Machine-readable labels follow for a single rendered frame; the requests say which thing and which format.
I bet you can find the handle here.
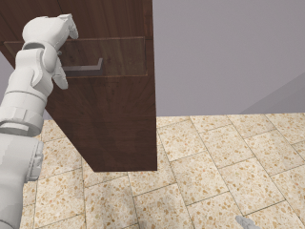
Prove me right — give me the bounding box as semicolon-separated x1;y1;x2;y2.
59;57;104;76

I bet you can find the cabinet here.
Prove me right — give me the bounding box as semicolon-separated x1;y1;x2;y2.
0;0;158;173

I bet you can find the drawer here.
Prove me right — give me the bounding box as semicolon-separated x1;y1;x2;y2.
4;36;147;77

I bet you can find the robot left forearm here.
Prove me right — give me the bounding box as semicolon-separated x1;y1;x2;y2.
0;39;58;137

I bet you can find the left robot hand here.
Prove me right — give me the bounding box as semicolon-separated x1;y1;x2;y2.
22;13;79;90

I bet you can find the right robot hand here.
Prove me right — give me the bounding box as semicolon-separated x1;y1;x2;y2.
235;215;261;229

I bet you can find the robot left upper arm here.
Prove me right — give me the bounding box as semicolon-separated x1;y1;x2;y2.
0;133;44;229

